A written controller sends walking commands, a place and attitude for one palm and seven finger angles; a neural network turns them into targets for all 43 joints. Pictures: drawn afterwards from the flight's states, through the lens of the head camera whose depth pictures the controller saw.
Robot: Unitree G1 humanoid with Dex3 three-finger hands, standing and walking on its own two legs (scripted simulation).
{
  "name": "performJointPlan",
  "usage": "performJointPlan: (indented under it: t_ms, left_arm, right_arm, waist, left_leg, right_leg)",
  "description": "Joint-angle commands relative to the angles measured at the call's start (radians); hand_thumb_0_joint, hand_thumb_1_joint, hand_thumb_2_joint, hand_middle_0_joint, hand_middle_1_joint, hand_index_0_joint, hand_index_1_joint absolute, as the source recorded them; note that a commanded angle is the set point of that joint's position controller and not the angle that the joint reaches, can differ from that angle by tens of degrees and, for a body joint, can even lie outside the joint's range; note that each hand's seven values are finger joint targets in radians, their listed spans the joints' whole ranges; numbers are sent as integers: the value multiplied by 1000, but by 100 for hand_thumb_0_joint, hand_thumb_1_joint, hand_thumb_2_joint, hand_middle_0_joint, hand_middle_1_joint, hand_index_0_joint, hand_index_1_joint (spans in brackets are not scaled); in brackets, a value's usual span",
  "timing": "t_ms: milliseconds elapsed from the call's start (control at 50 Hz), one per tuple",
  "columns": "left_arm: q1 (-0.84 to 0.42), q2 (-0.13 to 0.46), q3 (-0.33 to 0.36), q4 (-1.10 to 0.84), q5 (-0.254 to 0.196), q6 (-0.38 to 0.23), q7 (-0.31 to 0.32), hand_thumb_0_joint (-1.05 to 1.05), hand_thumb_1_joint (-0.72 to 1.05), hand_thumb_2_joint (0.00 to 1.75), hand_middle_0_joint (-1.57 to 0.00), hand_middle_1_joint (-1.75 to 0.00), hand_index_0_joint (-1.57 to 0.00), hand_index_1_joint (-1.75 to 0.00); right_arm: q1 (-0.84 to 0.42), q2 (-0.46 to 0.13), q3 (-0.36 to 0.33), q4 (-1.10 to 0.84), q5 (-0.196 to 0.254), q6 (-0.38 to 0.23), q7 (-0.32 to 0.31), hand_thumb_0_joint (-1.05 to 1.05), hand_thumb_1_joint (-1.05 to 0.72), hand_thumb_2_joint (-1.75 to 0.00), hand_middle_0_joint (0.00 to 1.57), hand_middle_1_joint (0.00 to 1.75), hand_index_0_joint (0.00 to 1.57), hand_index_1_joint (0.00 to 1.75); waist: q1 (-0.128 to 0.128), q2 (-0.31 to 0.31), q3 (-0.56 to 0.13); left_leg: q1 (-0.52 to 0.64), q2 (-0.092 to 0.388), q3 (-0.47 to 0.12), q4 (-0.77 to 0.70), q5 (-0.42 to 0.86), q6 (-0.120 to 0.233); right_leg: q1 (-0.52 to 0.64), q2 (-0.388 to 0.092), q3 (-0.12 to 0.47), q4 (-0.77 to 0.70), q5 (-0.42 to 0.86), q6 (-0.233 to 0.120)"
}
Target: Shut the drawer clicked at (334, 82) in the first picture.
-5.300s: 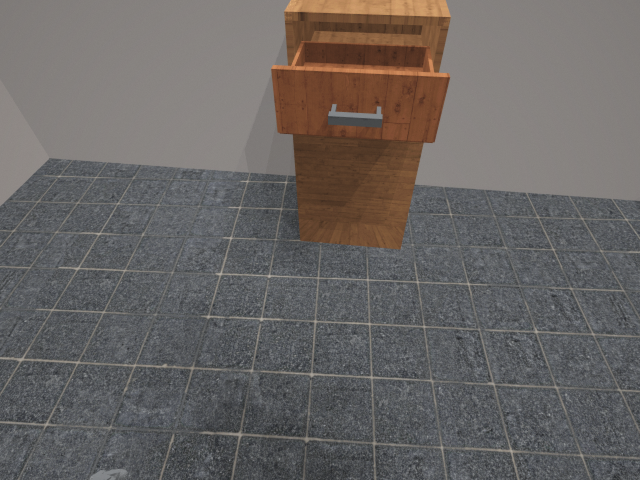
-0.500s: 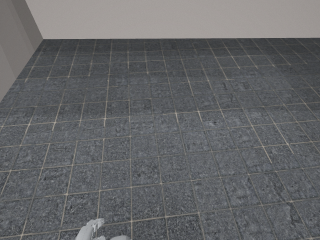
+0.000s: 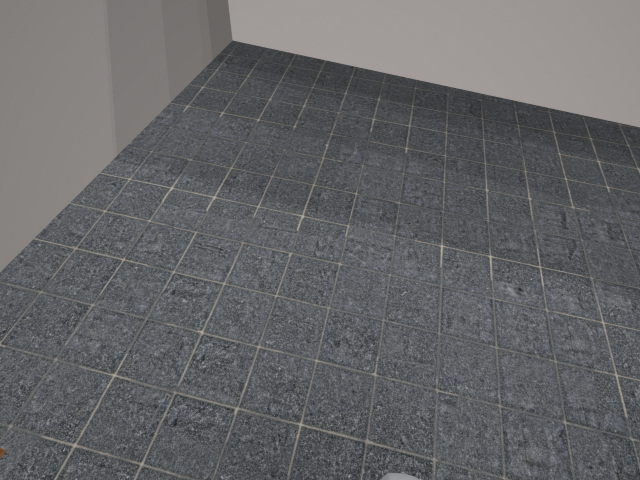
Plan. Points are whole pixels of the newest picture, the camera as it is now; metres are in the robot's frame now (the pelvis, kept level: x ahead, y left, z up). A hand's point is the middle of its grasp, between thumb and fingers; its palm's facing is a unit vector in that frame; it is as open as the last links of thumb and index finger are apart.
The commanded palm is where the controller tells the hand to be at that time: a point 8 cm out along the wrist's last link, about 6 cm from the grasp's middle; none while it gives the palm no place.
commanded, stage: turn to face it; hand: left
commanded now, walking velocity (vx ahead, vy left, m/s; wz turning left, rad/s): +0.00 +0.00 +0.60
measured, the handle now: out of the picture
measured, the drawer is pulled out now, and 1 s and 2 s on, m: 0.29 0.29 0.29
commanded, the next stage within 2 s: take the last steps up to it in 2.00 s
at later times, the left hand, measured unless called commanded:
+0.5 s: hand out of the picture -0.04 +0.12 -0.15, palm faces +0.37 -0.89 -0.27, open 7.4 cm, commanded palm none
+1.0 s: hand out of the picture -0.11 +0.18 -0.16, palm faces +0.63 -0.73 -0.27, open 7.4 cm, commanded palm none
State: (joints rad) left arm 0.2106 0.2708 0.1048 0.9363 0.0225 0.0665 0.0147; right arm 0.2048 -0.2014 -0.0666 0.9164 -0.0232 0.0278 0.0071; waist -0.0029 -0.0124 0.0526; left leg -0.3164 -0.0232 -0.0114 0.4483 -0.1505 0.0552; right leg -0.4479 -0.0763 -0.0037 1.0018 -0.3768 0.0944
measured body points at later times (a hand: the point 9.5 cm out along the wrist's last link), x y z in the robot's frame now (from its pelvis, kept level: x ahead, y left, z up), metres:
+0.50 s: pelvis -0.02 -0.08 +0.00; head +0.02 -0.10 +0.45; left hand -0.06 +0.16 -0.13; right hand +0.14 -0.31 -0.16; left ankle -0.10 +0.08 -0.65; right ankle -0.02 -0.16 -0.74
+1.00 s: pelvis -0.05 -0.05 +0.00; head -0.03 -0.02 +0.44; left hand -0.14 +0.22 -0.14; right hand +0.18 -0.18 -0.14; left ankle -0.10 +0.05 -0.74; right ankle +0.04 -0.17 -0.68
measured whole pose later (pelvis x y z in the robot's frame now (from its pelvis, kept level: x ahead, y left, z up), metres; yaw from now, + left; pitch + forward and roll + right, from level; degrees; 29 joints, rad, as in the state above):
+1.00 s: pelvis -0.05 -0.05 +0.00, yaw +37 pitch +0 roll +0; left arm 0.18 0.26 0.08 0.88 0.02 0.06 0.01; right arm 0.15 -0.20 -0.05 0.90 -0.02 0.04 0.01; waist 0.01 -0.02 0.08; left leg -0.24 -0.04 -0.04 0.48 -0.23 0.03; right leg -0.46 -0.09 -0.01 1.00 -0.41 0.10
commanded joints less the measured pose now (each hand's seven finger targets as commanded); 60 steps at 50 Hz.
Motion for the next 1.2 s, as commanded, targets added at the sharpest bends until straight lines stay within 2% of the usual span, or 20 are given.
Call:
performJointPlan:
  t_ms: [0, 100, 140, 160, 180, 240, 280, 540, 640, 660, 680, 700, 740, 820, 960, 1080, 1100, 1120, 1140, 1180]
  left_arm:
    - [-43, 46, -1, -101, -7, -34, 6, 0, 90, 90, -20, -30, -20, -30]
    - [58, 42, -5, -99, -17, -43, 13, 0, 90, 90, -20, -30, -20, -30]
    - [158, 76, 7, -82, -11, -55, 19, 0, 90, 90, -20, -30, -20, -30]
    - [160, 170, 25, -96, 7, -66, 27, 0, 90, 90, -20, -30, -20, -30]
    - [75, 226, 17, -135, 4, -59, 27, 0, 90, 90, -20, -30, -20, -30]
    - [-60, 97, -10, -152, -5, -76, 21, 0, 90, 90, -20, -30, -20, -30]
    - [-34, 70, -19, -146, -3, -85, 21, 0, 90, 90, -20, -30, -20, -30]
    - [164, 130, -3, -66, 10, -73, 20, 0, 90, 90, -20, -30, -20, -30]
    - [126, 150, 11, -54, 2, -61, 11, 0, 90, 90, -20, -30, -20, -30]
    - [120, 134, 11, -65, -6, -59, 6, 0, 90, 90, -20, -30, -20, -30]
    - [77, 75, -2, -113, -11, -58, -4, 0, 90, 90, -20, -30, -20, -30]
    - [19, 74, -13, -153, -1, -49, 3, 0, 90, 90, -20, -30, -20, -30]
    - [-34, 75, -6, -134, -4, -37, 10, 0, 90, 90, -20, -30, -20, -30]
    - [36, 76, -2, -89, -2, -34, -4, 0, 90, 90, -20, -30, -20, -30]
    - [-61, 54, -11, -147, -9, -37, 5, 0, 90, 90, -20, -30, -20, -30]
    - [23, 63, -11, -147, -18, -61, 11, 0, 90, 90, -20, -30, -20, -30]
    - [70, 91, -5, -141, -15, -73, 16, 0, 90, 90, -20, -30, -20, -30]
    - [92, 183, 14, -139, 3, -83, 24, 0, 90, 90, -20, -30, -20, -30]
    - [81, 222, 12, -154, 2, -75, 21, 0, 90, 90, -20, -30, -20, -30]
    - [-15, 150, 2, -171, -6, -71, 27, 0, 90, 90, -20, -30, -20, -30]
  right_arm:
    - [34, -221, -61, -62, 0, -12, -13, 0, -90, -90, 20, 30, 20, 30]
    - [-27, -229, -72, -89, -2, 4, -7, 0, -90, -90, 20, 30, 20, 30]
    - [-65, -190, -71, -110, 7, 10, -1, 0, -90, -90, 20, 30, 20, 30]
    - [-36, -111, -62, -126, 17, 12, 3, 0, -90, -90, 20, 30, 20, 30]
    - [-39, -122, -62, -143, 2, 8, 3, 0, -90, -90, 20, 30, 20, 30]
    - [-36, -144, -65, -82, -5, 22, 18, 0, -90, -90, 20, 30, 20, 30]
    - [-14, -124, -58, -65, 1, 24, 26, 0, -90, -90, 20, 30, 20, 30]
    - [-200, -93, -15, -92, 10, 16, 22, 0, -90, -90, 20, 30, 20, 30]
    - [-106, -120, -17, -89, 9, -3, 16, 0, -90, -90, 20, 30, 20, 30]
    - [-33, -183, -34, -73, 4, -12, 13, 0, -90, -90, 20, 30, 20, 30]
    - [38, -303, -66, -70, 2, -17, 7, 0, -90, -90, 20, 30, 20, 30]
    - [102, -336, -69, -44, 12, -8, 5, 0, -90, -90, 20, 30, 20, 30]
    - [34, -277, -55, -52, 7, -11, -19, 0, -90, -90, 20, 30, 20, 30]
    - [-84, -218, -37, -94, 7, -22, -16, 0, -90, -90, 20, 30, 20, 30]
    - [-16, -228, -52, -81, 0, -12, -12, 0, -90, -90, 20, 30, 20, 30]
    - [-52, -223, -64, -96, 5, -2, -9, 0, -90, -90, 20, 30, 20, 30]
    - [-46, -191, -60, -103, 12, -4, -6, 0, -90, -90, 20, 30, 20, 30]
    - [-18, -118, -49, -118, 21, -7, 0, 0, -90, -90, 20, 30, 20, 30]
    - [-22, -130, -54, -136, 8, -6, -1, 0, -90, -90, 20, 30, 20, 30]
    - [-24, -154, -63, -99, 1, 17, 5, 0, -90, -90, 20, 30, 20, 30]
  waist:
    - [-41, 170, -102]
    - [0, 205, -122]
    - [51, 116, -125]
    - [54, -181, -106]
    - [37, -272, -59]
    - [-31, -140, 38]
    - [-30, -131, 22]
    - [77, -205, -74]
    - [23, -193, -125]
    - [-22, -63, -170]
    - [-69, 279, -190]
    - [-89, 252, -176]
    - [-64, 274, -104]
    - [7, 174, -70]
    - [-26, 149, -71]
    - [24, 164, -116]
    - [50, 75, -142]
    - [53, -197, -165]
    - [52, -255, -143]
    - [11, -190, -56]
  left_leg:
    - [147, 243, -354, -161, -27, 116]
    - [26, 194, -406, -123, -29, 92]
    - [-147, 107, -341, -27, -146, 14]
    - [-353, -29, -170, 248, -320, -73]
    - [-377, -58, -69, 496, -405, -109]
    - [-306, 28, -59, 754, -236, -104]
    - [-300, 36, -21, 783, -180, -124]
    - [-185, 60, 91, 397, -303, -125]
    - [79, 36, 142, 32, -124, -83]
    - [283, 107, 59, -59, 64, -45]
    - [459, 378, -290, -65, 456, 72]
    - [409, 467, -314, -58, 614, 163]
    - [271, 367, -273, -66, 498, 148]
    - [174, 238, -152, -98, 390, 87]
    - [173, 242, -291, -95, 281, 125]
    - [31, 174, -347, 27, 297, 73]
    - [-57, 128, -322, 101, 162, 27]
    - [-247, -11, -142, 308, -180, -62]
    - [-285, -45, -61, 523, -464, -94]
    - [-269, 18, -92, 749, -367, -90]
  right_leg:
    - [-44, 24, 12, -105, -45, -10]
    - [170, 74, -3, -353, -25, -40]
    - [397, 25, 16, -638, 82, -67]
    - [488, -249, 325, -823, -115, -157]
    - [319, -441, 448, -853, -90, -237]
    - [180, -260, 159, -751, 192, -197]
    - [230, -220, 49, -698, 369, -181]
    - [452, -304, -60, -595, 676, -225]
    - [365, -291, -164, -429, 634, -149]
    - [208, -261, -197, -255, 506, -95]
    - [-104, -111, -218, -21, -113, -11]
    - [-172, -83, -121, 106, -287, -9]
    - [-181, -77, -17, 193, -175, -8]
    - [-98, -49, -16, 157, -8, 4]
    - [-47, 2, -1, -72, -54, 5]
    - [260, 64, -26, -472, 102, -19]
    - [399, 3, 23, -629, 185, -30]
    - [540, -262, 269, -721, 250, -112]
    - [433, -434, 373, -717, 338, -228]
    - [271, -353, 286, -735, 231, -239]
